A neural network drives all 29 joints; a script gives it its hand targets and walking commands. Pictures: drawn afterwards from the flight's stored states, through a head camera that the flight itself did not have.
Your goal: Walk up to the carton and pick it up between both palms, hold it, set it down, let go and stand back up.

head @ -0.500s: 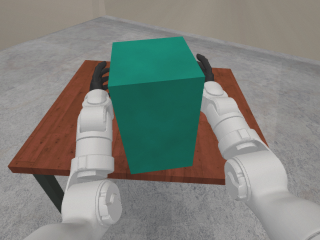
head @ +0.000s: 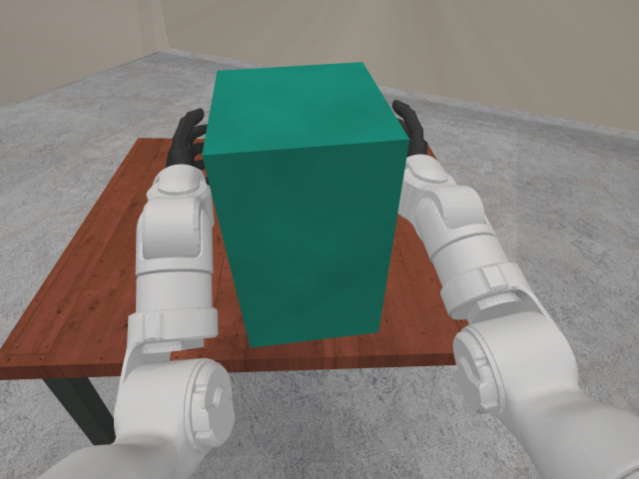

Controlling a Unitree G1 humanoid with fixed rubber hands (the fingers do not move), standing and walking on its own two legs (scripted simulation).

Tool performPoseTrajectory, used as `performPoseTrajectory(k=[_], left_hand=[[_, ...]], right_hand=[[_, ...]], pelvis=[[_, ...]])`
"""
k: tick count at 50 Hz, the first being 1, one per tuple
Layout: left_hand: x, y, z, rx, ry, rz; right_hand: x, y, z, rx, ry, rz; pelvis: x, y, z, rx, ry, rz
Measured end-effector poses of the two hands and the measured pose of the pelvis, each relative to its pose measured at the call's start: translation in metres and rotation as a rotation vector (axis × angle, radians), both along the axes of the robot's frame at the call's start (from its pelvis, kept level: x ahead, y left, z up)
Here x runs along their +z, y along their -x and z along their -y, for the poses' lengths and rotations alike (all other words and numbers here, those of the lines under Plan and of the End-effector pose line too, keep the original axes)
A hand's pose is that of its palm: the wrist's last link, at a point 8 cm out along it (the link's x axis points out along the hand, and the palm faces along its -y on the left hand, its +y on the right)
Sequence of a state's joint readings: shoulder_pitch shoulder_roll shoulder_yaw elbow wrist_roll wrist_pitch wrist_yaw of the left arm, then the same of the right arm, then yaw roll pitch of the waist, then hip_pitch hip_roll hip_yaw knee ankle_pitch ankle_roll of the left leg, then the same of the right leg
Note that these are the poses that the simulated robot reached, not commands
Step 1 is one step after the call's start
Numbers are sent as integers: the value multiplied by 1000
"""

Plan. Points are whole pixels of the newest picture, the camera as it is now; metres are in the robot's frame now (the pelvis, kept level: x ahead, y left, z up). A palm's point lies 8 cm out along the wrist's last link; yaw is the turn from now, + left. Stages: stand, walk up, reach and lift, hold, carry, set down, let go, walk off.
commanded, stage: reach and lift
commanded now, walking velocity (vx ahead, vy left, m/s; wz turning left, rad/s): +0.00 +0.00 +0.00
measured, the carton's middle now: (303, 211) +0.37 -0.01 +0.19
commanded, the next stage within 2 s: hold in 1.14 s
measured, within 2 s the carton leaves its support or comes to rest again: neither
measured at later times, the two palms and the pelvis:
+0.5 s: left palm (180, 152) +0.37 +0.12 +0.28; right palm (419, 139) +0.37 -0.14 +0.29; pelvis -0.01 -0.01 +0.00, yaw +0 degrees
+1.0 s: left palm (176, 135) +0.37 +0.12 +0.29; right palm (420, 121) +0.37 -0.14 +0.30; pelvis -0.01 -0.02 +0.00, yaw +0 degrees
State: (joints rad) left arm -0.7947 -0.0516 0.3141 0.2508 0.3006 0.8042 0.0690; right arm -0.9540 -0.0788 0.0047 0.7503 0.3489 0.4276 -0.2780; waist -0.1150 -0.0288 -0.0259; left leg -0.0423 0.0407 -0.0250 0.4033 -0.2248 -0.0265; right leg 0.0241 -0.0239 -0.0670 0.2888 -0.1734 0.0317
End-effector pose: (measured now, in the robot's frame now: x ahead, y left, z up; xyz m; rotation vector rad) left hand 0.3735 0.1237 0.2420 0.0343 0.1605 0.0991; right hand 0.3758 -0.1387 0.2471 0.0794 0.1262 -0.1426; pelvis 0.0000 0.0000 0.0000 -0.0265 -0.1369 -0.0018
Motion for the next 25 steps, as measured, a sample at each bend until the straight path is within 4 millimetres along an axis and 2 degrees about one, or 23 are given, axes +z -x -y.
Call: performPoseTrajectory(k=[6, 14, 25], left_hand=[[10, 3, 2, 0, -6, 3], [26, 6, 2, -5, 20, 26], [33, 7, 1, -21, 30, 13]], right_hand=[[3, 4, 3, 1, -5, 3], [24, 7, 2, -1, 16, 24], [38, 10, 2, -10, 35, 7]], pelvis=[[0, 5, -1, -10, -1, 4], [1, 10, 6, -9, -5, 3], [1, 12, 15, -5, -7, -11]])
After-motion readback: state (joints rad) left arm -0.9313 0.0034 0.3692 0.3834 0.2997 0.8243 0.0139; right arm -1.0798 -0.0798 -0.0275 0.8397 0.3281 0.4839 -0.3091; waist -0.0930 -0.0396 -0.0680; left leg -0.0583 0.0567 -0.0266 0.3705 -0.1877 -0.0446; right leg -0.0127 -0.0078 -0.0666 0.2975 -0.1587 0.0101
